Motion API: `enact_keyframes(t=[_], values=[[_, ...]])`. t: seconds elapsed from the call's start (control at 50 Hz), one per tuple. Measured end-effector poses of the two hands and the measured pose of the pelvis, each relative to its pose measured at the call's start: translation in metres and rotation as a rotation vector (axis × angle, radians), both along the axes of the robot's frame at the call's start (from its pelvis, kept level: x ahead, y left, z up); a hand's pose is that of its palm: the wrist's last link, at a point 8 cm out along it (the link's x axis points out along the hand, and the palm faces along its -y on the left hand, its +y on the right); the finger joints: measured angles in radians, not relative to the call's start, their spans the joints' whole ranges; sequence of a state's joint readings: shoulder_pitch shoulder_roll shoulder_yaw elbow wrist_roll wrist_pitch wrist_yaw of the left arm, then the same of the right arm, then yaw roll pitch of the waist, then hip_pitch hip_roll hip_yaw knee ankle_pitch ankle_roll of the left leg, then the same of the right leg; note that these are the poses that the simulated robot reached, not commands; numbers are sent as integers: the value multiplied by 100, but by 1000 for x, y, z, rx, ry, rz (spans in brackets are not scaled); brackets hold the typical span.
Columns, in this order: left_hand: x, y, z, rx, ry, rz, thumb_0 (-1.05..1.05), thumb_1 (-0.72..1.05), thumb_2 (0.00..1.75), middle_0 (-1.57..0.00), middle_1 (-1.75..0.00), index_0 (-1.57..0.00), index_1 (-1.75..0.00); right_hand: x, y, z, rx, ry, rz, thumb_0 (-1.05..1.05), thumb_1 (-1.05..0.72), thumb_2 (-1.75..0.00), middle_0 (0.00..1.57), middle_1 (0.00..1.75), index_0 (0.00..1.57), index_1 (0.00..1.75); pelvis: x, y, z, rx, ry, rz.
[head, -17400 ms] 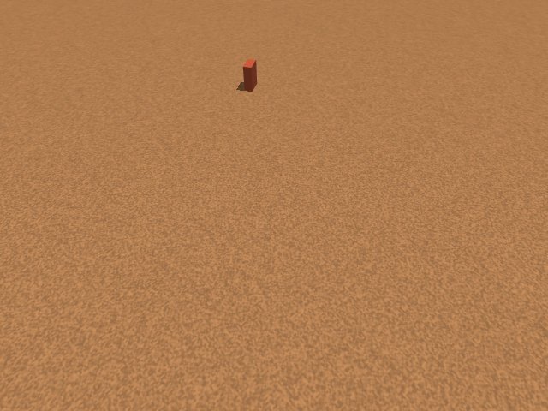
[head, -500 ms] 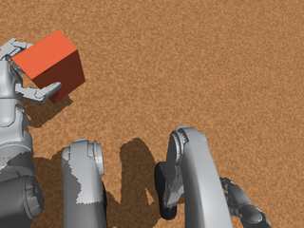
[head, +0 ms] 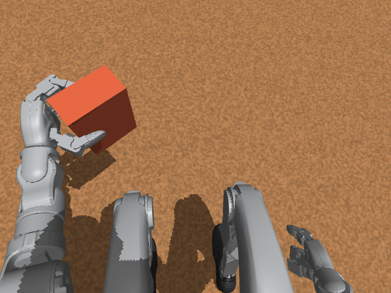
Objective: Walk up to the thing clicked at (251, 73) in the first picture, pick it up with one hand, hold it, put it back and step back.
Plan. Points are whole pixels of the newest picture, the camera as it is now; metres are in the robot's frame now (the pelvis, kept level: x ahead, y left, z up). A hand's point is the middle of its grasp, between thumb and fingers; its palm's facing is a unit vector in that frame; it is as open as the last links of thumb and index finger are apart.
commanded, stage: lift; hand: left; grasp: from the side
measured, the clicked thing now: (100, 116) +0.45 +0.18 -0.02
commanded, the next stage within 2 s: hold in 1.64 s
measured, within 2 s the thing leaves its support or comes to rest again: neither
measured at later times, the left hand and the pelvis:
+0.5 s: hand (12, 67) +0.40 +0.21 +0.19, palm faces +0.10 -0.99 -0.05, open 10.1 cm; pelvis +0.03 +0.00 +0.16, yaw +2 degrees
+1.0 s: hand out of the picture +0.41 +0.20 +0.28, palm faces +0.08 -1.00 -0.03, open 10.1 cm; pelvis +0.06 +0.00 +0.25, yaw +2 degrees
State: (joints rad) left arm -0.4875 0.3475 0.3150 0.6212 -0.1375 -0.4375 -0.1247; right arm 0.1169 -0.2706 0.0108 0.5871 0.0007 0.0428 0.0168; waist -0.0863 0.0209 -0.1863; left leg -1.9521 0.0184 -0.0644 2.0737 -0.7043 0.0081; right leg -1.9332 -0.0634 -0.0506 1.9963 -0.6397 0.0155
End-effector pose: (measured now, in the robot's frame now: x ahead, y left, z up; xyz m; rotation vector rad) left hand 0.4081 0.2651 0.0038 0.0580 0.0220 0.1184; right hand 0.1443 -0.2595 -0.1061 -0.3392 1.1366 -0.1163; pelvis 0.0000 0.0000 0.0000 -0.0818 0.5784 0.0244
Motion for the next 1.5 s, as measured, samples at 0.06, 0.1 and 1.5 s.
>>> enact_keyframes(t=[0.06, 0.1, 1.5], values=[[-6, -2, 22, 0, 4, -10, -2, -51, 104, -79, -111, -81, -108, 5, 1, 19, 3, -27, -12, 0, -94, -90, 21, 30, 21, 30, 2, 1, 17, 3, -11, 1], [-10, -4, 37, 5, 7, -22, -2, -51, 104, -79, -111, -81, -108, 8, 1, 31, 6, -45, -20, 0, -93, -90, 21, 30, 21, 30, 3, 1, 29, 5, -19, 1], [-18, -33, 320, -71, 3, -52, -2, -46, 107, -76, -112, -78, -109, 53, 4, 286, 47, -184, -59, 1, -89, -89, 20, 30, 21, 30, 76, -9, 279, 66, -400, 8]])
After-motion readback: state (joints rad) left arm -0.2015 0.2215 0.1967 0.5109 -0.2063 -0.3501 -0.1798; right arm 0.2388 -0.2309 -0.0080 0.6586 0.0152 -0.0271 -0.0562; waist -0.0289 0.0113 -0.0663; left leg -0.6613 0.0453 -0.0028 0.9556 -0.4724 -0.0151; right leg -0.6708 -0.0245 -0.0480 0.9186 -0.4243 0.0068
